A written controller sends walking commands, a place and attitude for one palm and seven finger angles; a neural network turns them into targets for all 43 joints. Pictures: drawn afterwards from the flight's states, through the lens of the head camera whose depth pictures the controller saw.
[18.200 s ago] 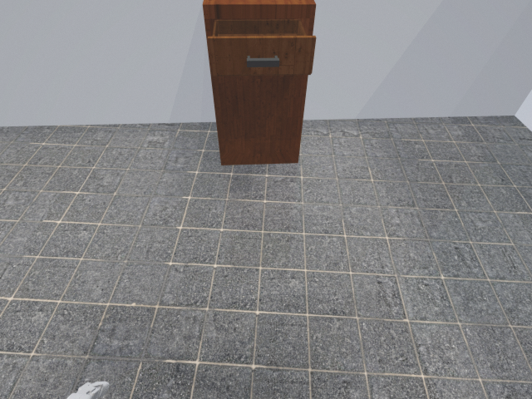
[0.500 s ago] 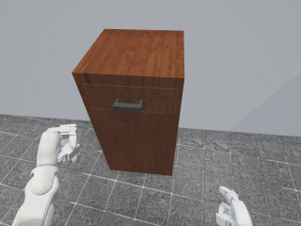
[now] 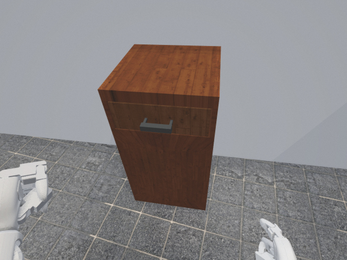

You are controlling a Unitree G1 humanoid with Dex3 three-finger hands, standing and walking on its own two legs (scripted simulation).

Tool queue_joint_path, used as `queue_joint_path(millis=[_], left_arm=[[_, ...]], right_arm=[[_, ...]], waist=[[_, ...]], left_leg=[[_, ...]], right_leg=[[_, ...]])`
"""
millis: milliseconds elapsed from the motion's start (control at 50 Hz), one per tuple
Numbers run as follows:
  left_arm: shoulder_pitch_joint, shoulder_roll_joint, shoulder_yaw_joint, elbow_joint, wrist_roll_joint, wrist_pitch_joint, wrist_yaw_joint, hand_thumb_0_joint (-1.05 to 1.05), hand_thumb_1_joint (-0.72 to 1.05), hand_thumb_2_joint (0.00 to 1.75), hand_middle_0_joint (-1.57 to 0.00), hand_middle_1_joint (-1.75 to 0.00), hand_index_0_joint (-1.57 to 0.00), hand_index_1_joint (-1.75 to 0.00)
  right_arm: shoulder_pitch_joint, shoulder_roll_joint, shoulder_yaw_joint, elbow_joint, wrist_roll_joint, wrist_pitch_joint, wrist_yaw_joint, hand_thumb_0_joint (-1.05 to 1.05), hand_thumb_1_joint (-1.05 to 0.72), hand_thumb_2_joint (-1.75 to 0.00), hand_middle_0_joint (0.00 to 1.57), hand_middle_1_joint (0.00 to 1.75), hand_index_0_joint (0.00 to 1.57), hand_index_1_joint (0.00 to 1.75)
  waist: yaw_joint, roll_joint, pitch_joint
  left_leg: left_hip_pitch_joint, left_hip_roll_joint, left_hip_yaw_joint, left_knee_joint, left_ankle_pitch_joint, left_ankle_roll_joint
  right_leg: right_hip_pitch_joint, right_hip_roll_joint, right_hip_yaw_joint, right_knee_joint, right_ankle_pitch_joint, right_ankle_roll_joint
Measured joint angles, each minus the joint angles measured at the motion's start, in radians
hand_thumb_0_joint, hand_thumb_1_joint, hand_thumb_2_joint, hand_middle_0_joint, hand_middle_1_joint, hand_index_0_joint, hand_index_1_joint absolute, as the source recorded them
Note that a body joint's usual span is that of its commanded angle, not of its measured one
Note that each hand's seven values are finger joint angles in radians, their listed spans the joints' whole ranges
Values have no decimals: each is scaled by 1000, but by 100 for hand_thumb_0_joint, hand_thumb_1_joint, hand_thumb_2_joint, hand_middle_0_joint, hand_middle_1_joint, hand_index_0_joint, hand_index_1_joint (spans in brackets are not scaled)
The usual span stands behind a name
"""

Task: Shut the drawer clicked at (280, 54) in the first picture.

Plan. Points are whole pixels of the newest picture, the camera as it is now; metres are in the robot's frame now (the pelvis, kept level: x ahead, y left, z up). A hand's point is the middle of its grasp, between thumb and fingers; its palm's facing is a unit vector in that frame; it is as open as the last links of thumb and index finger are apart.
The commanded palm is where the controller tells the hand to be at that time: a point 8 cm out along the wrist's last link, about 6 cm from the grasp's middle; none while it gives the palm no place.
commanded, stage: draw the hand back to the body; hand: left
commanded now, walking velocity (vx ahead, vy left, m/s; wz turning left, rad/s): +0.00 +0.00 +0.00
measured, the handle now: (157, 124) +0.61 +0.15 -0.06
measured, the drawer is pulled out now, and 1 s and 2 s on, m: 0.00 0.00 0.00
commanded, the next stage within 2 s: step back with the hand held close in 0.02 s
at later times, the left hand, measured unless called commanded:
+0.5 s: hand (47, 200) +0.17 +0.25 +0.15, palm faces +0.31 -0.81 -0.50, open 3.2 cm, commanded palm +0.11 +0.29 +0.17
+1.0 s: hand (19, 229) +0.11 +0.26 +0.15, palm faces +0.36 -0.82 -0.44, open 3.2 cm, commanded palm +0.04 +0.31 +0.17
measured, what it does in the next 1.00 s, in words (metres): shifts its weight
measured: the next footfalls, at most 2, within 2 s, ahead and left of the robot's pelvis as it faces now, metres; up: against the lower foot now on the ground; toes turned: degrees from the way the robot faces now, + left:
right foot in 1.14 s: -0.21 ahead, -0.12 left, +0.00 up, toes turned +2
left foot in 1.58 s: -0.16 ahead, +0.08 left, +0.00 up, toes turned +2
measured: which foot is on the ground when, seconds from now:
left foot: down 0.00-1.00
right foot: down 0.00-0.96, up 0.98-1.00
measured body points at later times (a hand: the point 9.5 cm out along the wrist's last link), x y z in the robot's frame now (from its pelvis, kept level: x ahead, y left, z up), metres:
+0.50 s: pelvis -0.02 +0.01 +0.00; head +0.00 -0.01 +0.45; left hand +0.14 +0.29 +0.17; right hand +0.14 -0.24 -0.10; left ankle -0.02 +0.10 -0.74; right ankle +0.01 -0.10 -0.74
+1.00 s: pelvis -0.08 +0.02 -0.01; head -0.06 +0.04 +0.44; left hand +0.09 +0.30 +0.18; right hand +0.08 -0.23 -0.08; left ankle -0.02 +0.10 -0.74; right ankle -0.01 -0.10 -0.73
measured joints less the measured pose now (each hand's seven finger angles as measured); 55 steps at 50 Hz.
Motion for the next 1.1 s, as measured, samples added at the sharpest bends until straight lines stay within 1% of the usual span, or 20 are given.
queue_joint_path(millis=[80,160,220,280,340,400,480,580,660,740,820,880,900,940,980,1000,1040,1060,1100], left_arm=[[-14,-13,-18,31,3,9,3,1,89,90,-140,-160,-141,-160],[-3,-6,-28,14,6,11,7,1,89,90,-140,-160,-140,-160],[7,8,9,-6,10,-28,4,1,89,90,-140,-160,-140,-160],[9,19,45,-12,15,-65,9,1,89,90,-140,-160,-141,-160],[29,18,51,-15,14,-84,10,1,89,90,-140,-160,-140,-160],[67,23,41,-28,12,-90,8,1,89,90,-140,-160,-140,-160],[111,48,43,-60,8,-89,9,1,89,90,-140,-160,-140,-160],[116,73,67,-96,7,-92,19,1,89,90,-140,-160,-140,-160],[96,69,75,-96,15,-97,24,1,89,90,-140,-160,-140,-160],[77,55,69,-82,30,-101,26,1,89,90,-140,-160,-140,-160],[73,43,61,-89,43,-109,28,1,89,90,-140,-160,-140,-160],[76,44,53,-118,40,-122,37,1,89,90,-140,-160,-141,-160],[77,46,51,-130,39,-127,41,1,89,90,-140,-160,-141,-160],[81,53,50,-151,39,-136,48,1,89,90,-141,-160,-141,-160],[86,63,57,-157,44,-144,52,1,89,90,-141,-160,-141,-160],[84,70,63,-153,53,-146,52,1,89,90,-141,-160,-141,-160],[74,88,76,-145,67,-144,48,1,89,90,-141,-160,-141,-160],[74,99,88,-147,68,-145,47,1,89,90,-141,-160,-141,-160],[88,116,121,-157,63,-158,46,1,89,90,-141,-160,-141,-160]], right_arm=[[0,7,3,9,-3,-9,-6,1,-90,-90,21,30,20,30],[16,10,5,16,-6,-26,-10,1,-90,-90,21,30,20,30],[18,10,1,1,-8,-9,-1,1,-90,-90,21,30,20,30],[4,5,-12,-7,-11,14,4,1,-90,-90,21,30,20,30],[-10,-6,-27,-12,-12,35,7,1,-90,-90,21,30,20,30],[-14,-13,-42,-17,-9,55,6,1,-90,-90,21,30,20,30],[-11,-10,-54,-22,-4,75,-2,1,-90,-90,20,30,20,30],[-14,4,-53,-29,-2,83,-11,1,-90,-90,20,30,20,30],[-30,15,-45,-41,-3,79,-13,1,-90,-90,20,30,20,30],[-41,21,-35,-58,-4,70,-11,1,-90,-90,21,30,20,30],[-36,19,-32,-68,-6,59,-6,1,-90,-90,21,30,20,30],[-25,15,-36,-59,-9,55,-4,1,-90,-90,21,30,20,30],[-21,13,-37,-54,-10,54,-5,1,-90,-90,21,30,20,30],[-11,9,-37,-43,-14,54,-9,1,-90,-90,21,30,20,30],[0,11,-36,-33,-15,53,-16,1,-90,-90,21,30,20,30],[10,13,-38,-33,-16,50,-20,1,-90,-90,21,30,20,30],[38,22,-44,-34,-19,45,-25,1,-90,-90,21,30,20,30],[50,27,-45,-32,-20,41,-25,1,-90,-90,21,30,20,30],[63,39,-41,-26,-21,30,-20,1,-90,-90,21,30,20,30]], waist=[[-3,-8,9],[-8,-13,0],[-34,-10,-16],[-56,-9,-14],[-70,-10,-1],[-78,-16,8],[-78,-30,10],[-66,-50,5],[-60,-58,-2],[-59,-60,-5],[-60,-57,-6],[-64,-66,-4],[-66,-71,-3],[-72,-81,2],[-80,-90,5],[-89,-88,2],[-108,-77,-12],[-111,-75,-24],[-107,-82,-52]], left_leg=[[-6,2,2,-1,7,-3],[0,5,4,-2,6,-6],[-37,11,-8,20,0,-6],[-85,13,-14,35,4,-6],[-121,5,-10,31,18,-1],[-147,-9,-2,21,33,6],[-173,-23,2,25,42,14],[-194,-33,7,44,46,20],[-213,-35,13,61,52,24],[-242,-32,15,90,55,26],[-286,-18,5,135,45,25],[-324,-11,-6,179,8,17],[-332,-10,-9,188,8,16],[-337,-8,-9,184,51,20],[-333,-10,-7,172,63,30],[-333,-12,-15,163,66,34],[-340,-17,-44,137,84,36],[-347,-19,-56,123,96,35],[-371,-21,-63,102,114,32]], right_leg=[[-9,1,2,4,4,-4],[-5,5,4,4,4,-7],[-24,10,-8,-4,9,-7],[-58,13,-15,-14,25,-7],[-98,4,-11,-12,38,-2],[-136,-10,-4,2,42,6],[-172,-26,1,29,39,14],[-199,-37,5,61,37,19],[-220,-41,10,81,44,21],[-245,-38,11,98,53,19],[-263,-25,-1,93,70,13],[-277,-16,-10,87,84,9],[-282,-15,-13,88,87,9],[-288,-14,-15,96,84,13],[-299,-7,6,126,25,24],[-303,6,29,171,-1,30],[-289,35,65,265,-14,34],[-269,47,78,286,-20,34],[-212,60,101,276,-44,32]])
